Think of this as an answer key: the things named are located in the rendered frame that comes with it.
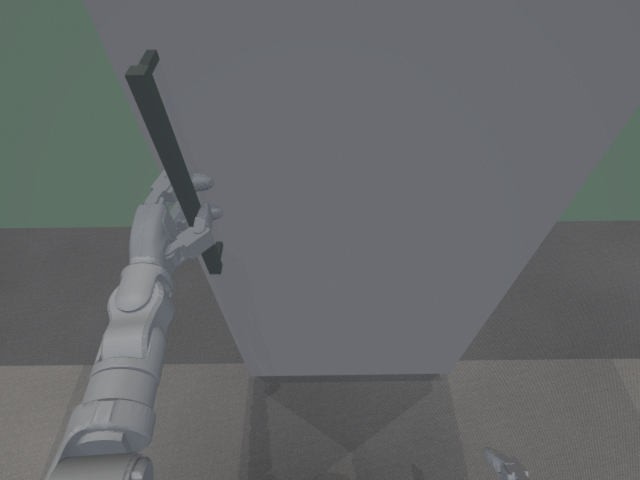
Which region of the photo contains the robot left forearm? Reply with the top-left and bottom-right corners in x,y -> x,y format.
44,263 -> 174,480

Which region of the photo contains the fridge door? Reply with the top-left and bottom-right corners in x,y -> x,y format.
83,0 -> 640,376

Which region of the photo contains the left robot upper arm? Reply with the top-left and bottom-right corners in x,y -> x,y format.
48,452 -> 154,480

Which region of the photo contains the robot left hand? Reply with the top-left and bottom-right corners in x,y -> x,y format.
129,170 -> 223,278

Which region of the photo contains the robot right hand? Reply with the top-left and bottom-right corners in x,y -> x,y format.
483,447 -> 530,480

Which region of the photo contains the handle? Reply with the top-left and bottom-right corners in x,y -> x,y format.
125,50 -> 223,274

